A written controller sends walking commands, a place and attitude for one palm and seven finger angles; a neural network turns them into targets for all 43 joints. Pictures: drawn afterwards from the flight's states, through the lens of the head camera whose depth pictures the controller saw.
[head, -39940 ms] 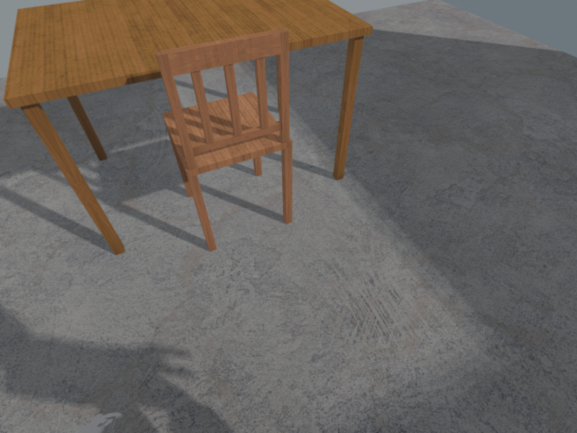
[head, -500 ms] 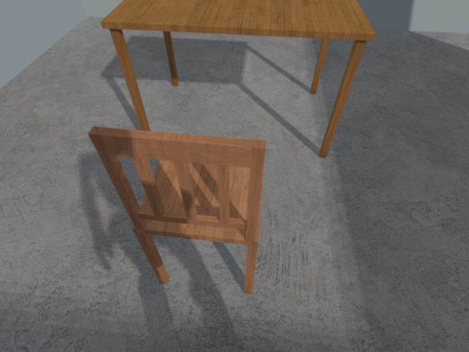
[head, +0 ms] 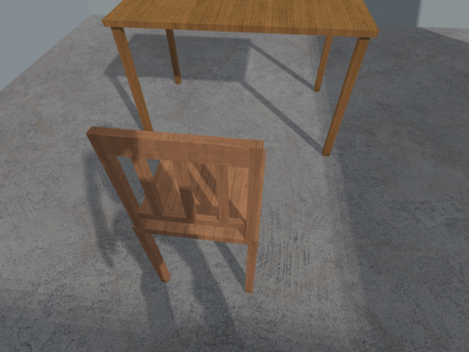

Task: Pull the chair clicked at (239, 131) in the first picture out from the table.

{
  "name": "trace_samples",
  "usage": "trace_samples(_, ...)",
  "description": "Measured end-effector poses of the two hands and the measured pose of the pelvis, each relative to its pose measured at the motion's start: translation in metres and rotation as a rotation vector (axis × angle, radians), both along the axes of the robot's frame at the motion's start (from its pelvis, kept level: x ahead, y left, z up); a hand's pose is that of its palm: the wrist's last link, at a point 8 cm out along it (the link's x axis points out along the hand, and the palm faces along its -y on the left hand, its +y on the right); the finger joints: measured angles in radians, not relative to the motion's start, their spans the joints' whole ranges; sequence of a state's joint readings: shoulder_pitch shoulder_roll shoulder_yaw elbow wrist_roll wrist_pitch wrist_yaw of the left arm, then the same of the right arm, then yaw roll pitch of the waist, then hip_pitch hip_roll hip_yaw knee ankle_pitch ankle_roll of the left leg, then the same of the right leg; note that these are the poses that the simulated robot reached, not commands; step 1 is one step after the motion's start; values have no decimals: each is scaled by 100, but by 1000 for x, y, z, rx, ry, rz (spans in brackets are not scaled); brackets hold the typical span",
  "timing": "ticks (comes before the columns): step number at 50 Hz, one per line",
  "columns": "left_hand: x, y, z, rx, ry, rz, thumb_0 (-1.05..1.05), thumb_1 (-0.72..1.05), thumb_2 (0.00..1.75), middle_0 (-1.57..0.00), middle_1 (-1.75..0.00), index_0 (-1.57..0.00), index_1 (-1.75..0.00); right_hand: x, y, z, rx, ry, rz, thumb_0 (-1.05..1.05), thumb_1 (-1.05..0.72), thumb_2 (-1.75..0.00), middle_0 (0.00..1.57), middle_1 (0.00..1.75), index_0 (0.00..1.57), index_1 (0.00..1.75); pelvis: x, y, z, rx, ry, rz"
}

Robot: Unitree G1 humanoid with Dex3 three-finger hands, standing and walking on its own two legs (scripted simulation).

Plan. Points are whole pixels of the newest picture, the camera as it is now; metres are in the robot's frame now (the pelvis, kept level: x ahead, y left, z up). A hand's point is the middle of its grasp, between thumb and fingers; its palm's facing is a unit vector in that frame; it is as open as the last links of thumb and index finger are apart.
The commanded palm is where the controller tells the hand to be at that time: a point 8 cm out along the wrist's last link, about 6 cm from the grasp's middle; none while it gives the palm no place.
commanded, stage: look to check the result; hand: left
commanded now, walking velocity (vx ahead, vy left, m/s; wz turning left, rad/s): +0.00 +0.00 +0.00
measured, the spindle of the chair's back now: (185, 190) +0.50 +0.17 -0.10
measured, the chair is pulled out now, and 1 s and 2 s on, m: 0.71 0.71 0.71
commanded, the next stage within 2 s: stand and wait in 0.36 s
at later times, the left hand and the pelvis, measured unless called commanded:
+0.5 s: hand out of the picture -0.01 +0.15 -0.17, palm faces +0.06 -0.98 -0.18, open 7.3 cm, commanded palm none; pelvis +0.00 -0.01 +0.00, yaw +1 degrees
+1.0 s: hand out of the picture -0.01 +0.15 -0.17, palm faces +0.07 -0.98 -0.18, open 7.3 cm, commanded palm none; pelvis +0.00 -0.01 +0.00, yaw +1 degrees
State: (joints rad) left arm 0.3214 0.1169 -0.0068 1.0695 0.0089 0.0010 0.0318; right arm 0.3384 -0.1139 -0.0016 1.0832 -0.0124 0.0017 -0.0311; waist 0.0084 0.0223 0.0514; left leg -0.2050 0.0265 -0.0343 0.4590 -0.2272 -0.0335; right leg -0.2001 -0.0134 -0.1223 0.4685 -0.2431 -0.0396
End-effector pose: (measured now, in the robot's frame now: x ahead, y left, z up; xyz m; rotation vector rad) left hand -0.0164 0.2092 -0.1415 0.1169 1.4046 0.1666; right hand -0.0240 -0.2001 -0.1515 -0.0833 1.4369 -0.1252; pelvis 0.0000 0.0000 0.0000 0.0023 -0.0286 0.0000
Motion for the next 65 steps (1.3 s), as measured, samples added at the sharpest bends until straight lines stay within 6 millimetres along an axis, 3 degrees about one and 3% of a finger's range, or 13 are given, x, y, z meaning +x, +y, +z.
trace_samples(33,0,-13,-1,-2,0,15,0,91,90,-20,-30,-20,-30,-9,-12,-1,0,32,4,0,-91,-89,19,30,20,30,0,-13,-1,-1,-2,10)
trace_samples(65,-2,-14,-2,-5,0,25,0,91,90,-20,-30,-20,-30,-7,-10,-1,0,33,5,0,-91,-89,19,30,20,30,0,-12,-1,-1,-5,15)
